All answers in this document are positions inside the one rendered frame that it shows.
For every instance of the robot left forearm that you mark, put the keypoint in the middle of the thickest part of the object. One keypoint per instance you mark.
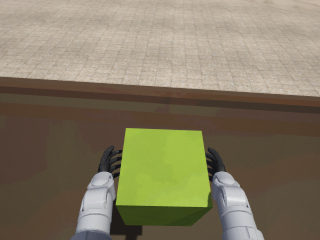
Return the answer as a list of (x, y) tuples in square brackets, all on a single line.
[(95, 215)]

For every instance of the robot right hand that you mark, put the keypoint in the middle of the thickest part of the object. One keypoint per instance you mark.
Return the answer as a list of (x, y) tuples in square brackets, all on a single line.
[(216, 163)]

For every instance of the carton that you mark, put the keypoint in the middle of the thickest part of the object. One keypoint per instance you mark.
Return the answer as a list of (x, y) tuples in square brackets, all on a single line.
[(163, 178)]

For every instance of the robot right forearm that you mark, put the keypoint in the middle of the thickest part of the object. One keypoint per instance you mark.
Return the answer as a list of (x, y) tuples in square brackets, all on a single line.
[(234, 210)]

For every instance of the robot left hand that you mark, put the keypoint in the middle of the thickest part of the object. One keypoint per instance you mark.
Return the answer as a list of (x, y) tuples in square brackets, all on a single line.
[(106, 161)]

